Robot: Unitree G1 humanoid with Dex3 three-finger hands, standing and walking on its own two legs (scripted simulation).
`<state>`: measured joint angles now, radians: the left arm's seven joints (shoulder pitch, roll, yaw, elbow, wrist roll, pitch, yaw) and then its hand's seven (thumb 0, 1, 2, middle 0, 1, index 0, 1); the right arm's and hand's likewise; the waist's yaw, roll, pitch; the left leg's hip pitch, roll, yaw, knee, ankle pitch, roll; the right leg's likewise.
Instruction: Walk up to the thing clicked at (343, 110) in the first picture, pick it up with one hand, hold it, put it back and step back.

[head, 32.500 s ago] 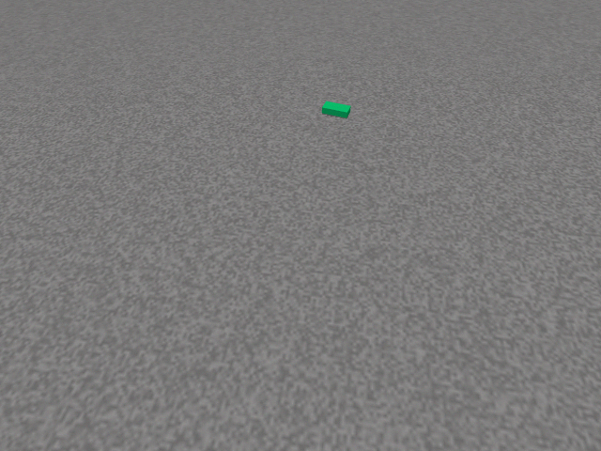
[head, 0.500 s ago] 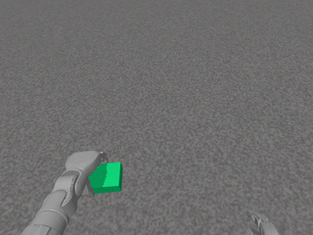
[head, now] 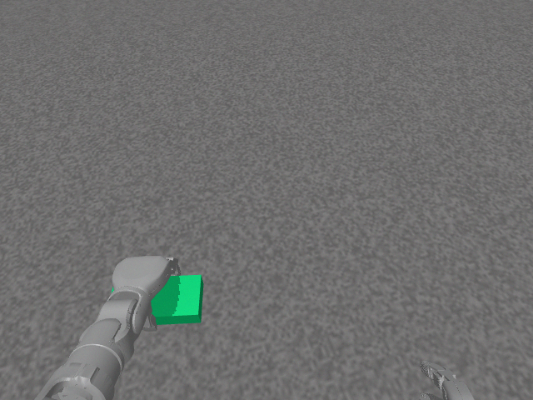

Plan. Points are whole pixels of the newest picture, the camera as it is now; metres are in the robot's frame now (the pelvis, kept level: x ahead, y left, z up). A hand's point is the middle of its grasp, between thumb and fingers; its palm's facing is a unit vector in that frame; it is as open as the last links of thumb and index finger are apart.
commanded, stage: crouch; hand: left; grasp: from above
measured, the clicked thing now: (157, 300) +0.31 +0.21 -0.12
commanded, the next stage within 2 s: lower in 1.60 s
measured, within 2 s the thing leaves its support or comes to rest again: neither
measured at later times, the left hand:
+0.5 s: hand (184, 313) +0.36 +0.22 -0.33, palm faces -0.44 +0.03 -0.90, open 10.3 cm
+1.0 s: hand (200, 323) +0.38 +0.21 -0.50, palm faces -0.45 -0.01 -0.89, open 10.3 cm
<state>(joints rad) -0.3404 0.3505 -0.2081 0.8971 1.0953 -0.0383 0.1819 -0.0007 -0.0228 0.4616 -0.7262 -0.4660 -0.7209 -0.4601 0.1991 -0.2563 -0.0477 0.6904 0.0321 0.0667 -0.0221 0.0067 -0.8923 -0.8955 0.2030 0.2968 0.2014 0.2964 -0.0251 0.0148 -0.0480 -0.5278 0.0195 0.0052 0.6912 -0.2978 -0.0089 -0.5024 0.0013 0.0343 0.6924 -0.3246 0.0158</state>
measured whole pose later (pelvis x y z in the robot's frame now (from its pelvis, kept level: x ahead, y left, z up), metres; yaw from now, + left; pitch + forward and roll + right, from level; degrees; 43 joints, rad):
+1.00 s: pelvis -0.06 +0.00 -0.33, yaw -4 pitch +38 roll -5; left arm -0.85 0.50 0.01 1.34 1.21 -0.09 0.44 0.00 -0.03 0.47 -0.73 -0.47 -0.73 -0.47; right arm 0.13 -0.24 -0.02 0.76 -0.12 -0.07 0.08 0.00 -0.90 -0.90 0.20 0.30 0.20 0.30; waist -0.18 0.01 -0.16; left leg -2.10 0.03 -0.09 2.10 -0.67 -0.02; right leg -2.04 0.05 -0.03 2.07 -0.70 0.03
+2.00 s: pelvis -0.07 +0.00 -0.43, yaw -8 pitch +32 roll -7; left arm -0.97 0.67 0.06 1.56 1.24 -0.16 0.49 0.00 -0.02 0.47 -0.71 -0.49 -0.70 -0.49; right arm 0.13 -0.28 0.10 0.77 -0.18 -0.11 0.15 0.00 -0.90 -0.89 0.20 0.30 0.20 0.30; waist -0.26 -0.03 -0.01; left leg -2.34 0.03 -0.17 2.45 -0.67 -0.04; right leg -2.27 0.08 -0.08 2.38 -0.68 0.04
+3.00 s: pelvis -0.07 +0.01 -0.45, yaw -13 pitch +28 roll -12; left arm -1.01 0.86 0.12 1.77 1.26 -0.19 0.69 0.00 -0.03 0.46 -0.74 -0.46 -0.73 -0.46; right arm 0.09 -0.32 0.24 0.74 -0.27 -0.25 0.28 0.00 -0.91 -0.89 0.20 0.30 0.20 0.30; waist -0.36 -0.12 0.13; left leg -2.35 0.03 -0.26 2.56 -0.72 -0.03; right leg -2.25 0.11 -0.15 2.41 -0.69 0.06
